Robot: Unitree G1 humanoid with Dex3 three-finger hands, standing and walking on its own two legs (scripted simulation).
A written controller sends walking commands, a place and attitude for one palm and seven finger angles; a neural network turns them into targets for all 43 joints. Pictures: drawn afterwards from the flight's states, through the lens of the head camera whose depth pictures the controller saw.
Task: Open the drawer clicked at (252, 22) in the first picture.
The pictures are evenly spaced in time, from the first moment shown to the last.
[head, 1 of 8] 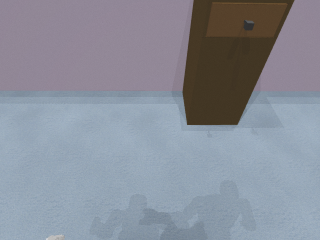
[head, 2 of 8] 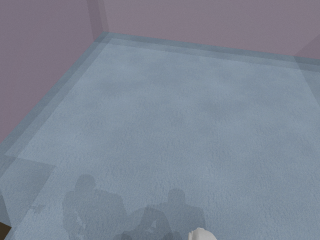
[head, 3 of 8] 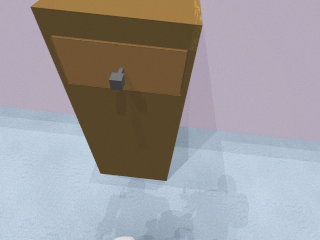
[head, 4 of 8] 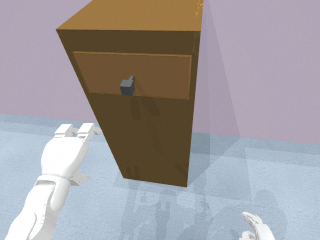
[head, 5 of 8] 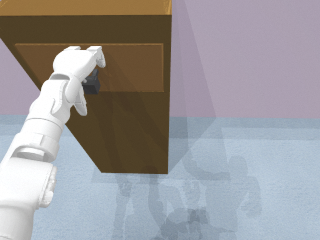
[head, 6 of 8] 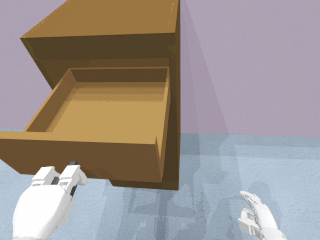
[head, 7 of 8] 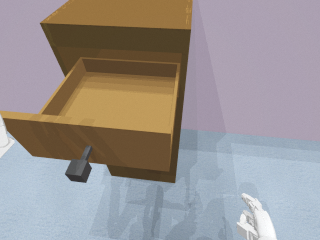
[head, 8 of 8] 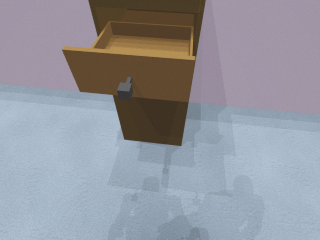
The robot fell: no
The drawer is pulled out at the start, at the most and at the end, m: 0.00 0.30 0.30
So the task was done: yes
